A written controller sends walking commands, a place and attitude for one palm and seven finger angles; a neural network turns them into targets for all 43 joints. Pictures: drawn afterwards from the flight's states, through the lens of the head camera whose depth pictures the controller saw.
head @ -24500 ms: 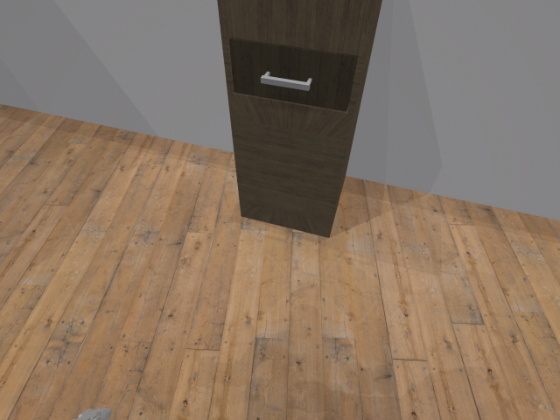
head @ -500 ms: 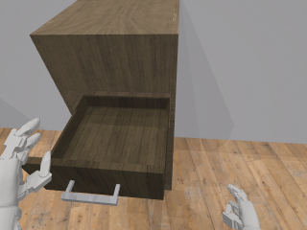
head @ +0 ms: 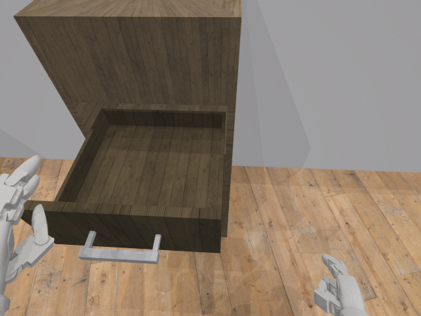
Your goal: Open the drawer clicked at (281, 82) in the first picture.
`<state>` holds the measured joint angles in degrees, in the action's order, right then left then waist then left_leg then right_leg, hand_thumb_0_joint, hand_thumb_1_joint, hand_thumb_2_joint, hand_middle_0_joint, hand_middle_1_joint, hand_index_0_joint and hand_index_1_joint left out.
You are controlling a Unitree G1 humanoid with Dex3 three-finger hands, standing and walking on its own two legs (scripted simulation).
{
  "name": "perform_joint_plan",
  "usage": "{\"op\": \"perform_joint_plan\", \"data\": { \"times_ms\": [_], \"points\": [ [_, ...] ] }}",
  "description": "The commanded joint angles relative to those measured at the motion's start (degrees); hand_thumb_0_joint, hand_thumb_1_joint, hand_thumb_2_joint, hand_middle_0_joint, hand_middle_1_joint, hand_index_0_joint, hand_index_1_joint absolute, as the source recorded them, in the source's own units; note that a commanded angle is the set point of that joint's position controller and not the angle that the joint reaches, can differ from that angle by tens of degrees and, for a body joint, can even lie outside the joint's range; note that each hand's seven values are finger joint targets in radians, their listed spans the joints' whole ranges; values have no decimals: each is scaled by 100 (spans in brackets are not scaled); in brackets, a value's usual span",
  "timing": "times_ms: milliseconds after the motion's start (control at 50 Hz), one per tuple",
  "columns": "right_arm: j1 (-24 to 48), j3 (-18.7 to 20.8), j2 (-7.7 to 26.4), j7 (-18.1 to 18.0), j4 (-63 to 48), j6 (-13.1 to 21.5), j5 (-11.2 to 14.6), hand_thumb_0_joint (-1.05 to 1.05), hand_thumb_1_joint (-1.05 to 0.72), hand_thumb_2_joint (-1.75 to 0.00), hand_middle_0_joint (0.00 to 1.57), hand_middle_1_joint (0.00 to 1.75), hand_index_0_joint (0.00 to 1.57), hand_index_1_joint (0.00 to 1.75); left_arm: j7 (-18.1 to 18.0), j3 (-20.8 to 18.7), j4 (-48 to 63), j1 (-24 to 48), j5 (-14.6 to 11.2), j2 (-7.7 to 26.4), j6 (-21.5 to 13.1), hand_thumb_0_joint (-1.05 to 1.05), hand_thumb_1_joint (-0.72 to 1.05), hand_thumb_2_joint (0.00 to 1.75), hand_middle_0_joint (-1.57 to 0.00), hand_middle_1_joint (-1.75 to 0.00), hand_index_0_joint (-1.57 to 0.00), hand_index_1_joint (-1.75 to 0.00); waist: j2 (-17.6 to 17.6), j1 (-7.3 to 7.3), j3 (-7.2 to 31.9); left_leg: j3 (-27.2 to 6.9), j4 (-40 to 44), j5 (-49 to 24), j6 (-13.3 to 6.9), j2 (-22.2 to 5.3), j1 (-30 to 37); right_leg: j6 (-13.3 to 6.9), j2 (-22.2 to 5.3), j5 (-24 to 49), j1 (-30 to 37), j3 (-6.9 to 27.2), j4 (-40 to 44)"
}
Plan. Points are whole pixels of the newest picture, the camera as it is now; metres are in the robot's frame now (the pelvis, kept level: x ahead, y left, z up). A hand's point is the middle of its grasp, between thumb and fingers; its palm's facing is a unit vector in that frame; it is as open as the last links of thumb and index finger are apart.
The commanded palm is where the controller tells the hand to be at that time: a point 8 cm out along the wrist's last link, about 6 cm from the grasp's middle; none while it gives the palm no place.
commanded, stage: step back with the hand held close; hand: left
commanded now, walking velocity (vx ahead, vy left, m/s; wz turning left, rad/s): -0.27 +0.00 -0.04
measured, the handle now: (121, 246) +0.25 +0.20 -0.03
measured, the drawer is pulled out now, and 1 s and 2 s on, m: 0.30 0.30 0.30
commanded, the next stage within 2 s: stop stepping back and stand still in 0.96 s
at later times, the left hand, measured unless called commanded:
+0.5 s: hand out of the picture +0.13 +0.26 +0.16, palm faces +0.34 -0.84 -0.42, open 7.4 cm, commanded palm +0.07 +0.31 +0.18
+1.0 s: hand out of the picture +0.04 +0.22 +0.16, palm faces +0.22 -0.83 -0.52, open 7.4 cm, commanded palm -0.02 +0.27 +0.18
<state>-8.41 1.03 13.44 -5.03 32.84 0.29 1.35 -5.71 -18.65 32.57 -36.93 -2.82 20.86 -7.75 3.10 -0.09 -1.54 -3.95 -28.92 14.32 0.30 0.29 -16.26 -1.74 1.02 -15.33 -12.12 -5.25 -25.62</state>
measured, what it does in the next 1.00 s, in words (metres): walks backwards: right foot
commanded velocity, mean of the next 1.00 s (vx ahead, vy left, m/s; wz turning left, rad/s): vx -0.34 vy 0.00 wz -0.02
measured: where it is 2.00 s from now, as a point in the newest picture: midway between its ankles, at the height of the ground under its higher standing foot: outside the picture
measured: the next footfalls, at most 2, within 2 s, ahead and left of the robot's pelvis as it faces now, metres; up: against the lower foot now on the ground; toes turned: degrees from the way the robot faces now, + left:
right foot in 0.82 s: -0.21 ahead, -0.13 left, +0.00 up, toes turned +7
left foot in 1.10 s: -0.16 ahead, +0.10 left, +0.00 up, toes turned +3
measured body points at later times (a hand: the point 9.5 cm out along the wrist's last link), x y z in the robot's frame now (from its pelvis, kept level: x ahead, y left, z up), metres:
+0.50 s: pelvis -0.06 +0.03 -0.01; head -0.03 +0.05 +0.43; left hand +0.11 +0.30 +0.18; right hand +0.13 -0.21 -0.08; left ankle +0.00 +0.12 -0.74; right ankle -0.02 -0.10 -0.74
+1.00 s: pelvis -0.15 -0.01 +0.00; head -0.11 +0.01 +0.45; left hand +0.02 +0.26 +0.19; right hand +0.04 -0.24 -0.08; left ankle -0.16 +0.10 -0.67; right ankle -0.20 -0.11 -0.74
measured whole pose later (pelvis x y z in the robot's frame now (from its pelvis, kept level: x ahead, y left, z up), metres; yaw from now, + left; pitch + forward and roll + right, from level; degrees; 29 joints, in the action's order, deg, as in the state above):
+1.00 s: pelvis -0.15 -0.01 +0.00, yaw -1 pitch +4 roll +0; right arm -6.6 -0.2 10.6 -4.6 34.8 2.6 1.6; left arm -5.1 -22.5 39.0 -40.0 -3.0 25.4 -12.2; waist -2.4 -0.1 -1.2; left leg -0.7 -60.4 28.0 1.2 2.2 -32.3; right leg -1.7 0.4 -18.1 -13.2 -2.7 -27.6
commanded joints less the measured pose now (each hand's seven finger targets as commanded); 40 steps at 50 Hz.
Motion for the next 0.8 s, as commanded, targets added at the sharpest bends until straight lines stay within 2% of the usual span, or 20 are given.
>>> {"op": "perform_joint_plan", "data": {
  "times_ms": [0,100,180,240,300,360,380,400,420,440,460,480,500,520,540,560,620,680,720,780],
  "points": [
    [586,223,538,-80,-968,249,8,0,-90,-90,20,30,20,30,-235,-910,1362,-160,-52,1044,-386,0,90,90,-20,-30,-20,-30,-247,17,1151,-175,48,-2118,-236,-428,446,26,-792,1811,147,347,203],
    [575,222,563,-99,-995,327,-12,0,-90,-90,20,30,20,30,-303,-978,1582,-205,-51,1137,-429,0,90,90,-20,-30,-20,-30,56,-17,1135,-495,399,-1926,-292,-624,12,106,-545,1279,266,283,-63],
    [572,208,610,-72,-1022,449,-27,0,-90,-90,20,30,20,30,-308,-969,1663,-195,-32,1122,-470,0,90,90,-20,-30,-20,-30,356,-26,992,-665,753,-1017,-370,-781,-647,137,-430,711,407,344,-346],
    [521,186,603,-40,-1044,521,-27,0,-90,-90,20,30,20,30,-319,-994,1575,-132,-19,1071,-522,0,90,90,-20,-30,-20,-30,212,-13,804,-731,833,-36,-417,-801,-1268,142,-432,436,512,450,-412],
    [464,192,567,-19,-1015,575,-8,0,-90,-90,20,30,20,30,-341,-1003,1540,-111,-31,1059,-563,0,90,90,-20,-30,-20,-30,-134,31,790,-512,426,575,-344,-562,-1153,54,-667,251,154,702,51],
    [340,232,592,-3,-856,595,7,0,-90,-90,20,30,20,30,-400,-876,1598,126,-52,1046,-606,0,90,90,-20,-30,-20,-30,-794,109,692,-3,-1185,652,-97,-8,-134,-380,-1459,-517,-1304,1226,946],
    [344,243,604,-15,-764,586,-21,0,-90,-90,20,30,20,30,-450,-966,1693,193,-40,1167,-591,0,90,90,-20,-30,-20,-30,-836,118,775,49,-1524,569,-66,45,174,-514,-1636,-484,-1618,1285,1028],
    [343,196,531,-15,-749,572,-47,0,-90,-90,20,30,20,30,-451,-854,1717,181,-40,1027,-566,0,90,90,-20,-30,-20,-30,-887,115,773,53,-1425,491,-90,-12,311,-513,-1668,-279,-1661,1085,906],
    [389,173,543,-17,-765,562,-58,0,-90,-90,20,30,20,30,-458,-906,1790,216,-31,1075,-552,0,90,90,-20,-30,-20,-30,-760,121,704,-49,-954,368,-101,-116,270,-428,-1511,-92,-1560,851,663],
    [449,167,574,-37,-826,562,-50,0,-90,-90,20,30,20,30,-455,-931,1863,219,-25,1096,-557,0,90,90,-20,-30,-20,-30,-358,95,564,-245,-338,271,-136,-310,96,-278,-1219,-130,-1450,667,368],
    [507,161,567,-72,-871,585,-40,0,-90,-90,20,30,20,30,-465,-1008,1895,160,-16,1159,-618,0,90,90,-20,-30,-20,-30,175,57,511,-632,294,380,-236,-634,-223,-85,-839,-311,-1226,520,-11],
    [546,143,598,-95,-934,630,-49,0,-90,-90,20,30,20,30,-467,-1103,1947,62,7,1254,-649,0,90,90,-20,-30,-20,-30,949,49,517,-1185,1270,769,-375,-1129,-853,108,-393,-728,-631,313,-733],
    [527,110,559,-74,-1012,668,-98,0,-90,-90,20,30,20,30,-466,-1136,2013,127,100,1203,-675,0,90,90,-20,-30,-20,-30,1488,51,582,-1797,1908,1319,-581,-1512,-1678,211,-74,-861,13,305,-1756],
    [474,114,505,-49,-996,718,-160,0,-90,-90,20,30,20,30,-455,-1069,2188,344,141,1192,-702,0,90,90,-20,-30,-20,-30,1330,62,568,-1950,1897,949,-737,-1629,-1789,196,-93,-1017,-15,509,-2379],
    [398,156,479,-11,-967,779,-166,0,-90,-90,20,30,20,30,-452,-1047,2161,327,132,1171,-719,0,90,90,-20,-30,-20,-30,869,31,676,-1765,1492,-31,-799,-1608,-1288,166,-129,-1137,-341,619,-2478],
    [338,184,506,33,-901,837,-175,0,-90,-90,20,30,20,30,-439,-1050,2040,172,108,1135,-725,0,90,90,-20,-30,-20,-30,650,-33,858,-1503,1073,-1031,-836,-1556,-727,165,-151,-1209,-557,621,-2212],
    [274,182,581,140,-751,968,-145,0,-90,-90,20,30,20,30,-358,-887,1879,1,40,1005,-677,0,90,90,-20,-30,-20,-30,695,-45,1192,-1175,698,-2600,-774,-1394,355,208,-43,-994,-741,425,-1626],
    [354,162,639,198,-673,991,-180,0,-90,-90,20,30,20,30,-253,-972,1819,-32,-7,1113,-641,0,90,90,-20,-30,-20,-30,897,-73,1281,-1062,703,-2884,-757,-1365,597,219,9,-833,-591,395,-1152],
    [455,116,647,234,-675,983,-168,0,-90,-90,20,30,20,30,-174,-1036,1884,1,-95,1166,-666,0,90,90,-20,-30,-20,-30,838,-98,1361,-1113,652,-2928,-764,-1375,626,223,32,-670,-422,410,-677],
    [590,117,681,254,-726,945,-128,0,-90,-90,20,30,20,30,-62,-1348,1949,-188,-176,1439,-733,0,90,90,-20,-30,-20,-30,797,-183,1605,-887,552,-2499,-647,-1234,546,183,38,-112,46,301,19]
  ]
}}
